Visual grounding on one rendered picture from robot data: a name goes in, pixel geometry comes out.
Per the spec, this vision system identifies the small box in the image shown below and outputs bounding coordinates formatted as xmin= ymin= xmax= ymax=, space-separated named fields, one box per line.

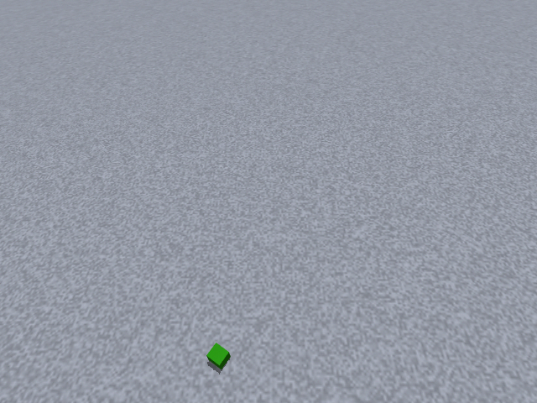
xmin=207 ymin=343 xmax=231 ymax=369

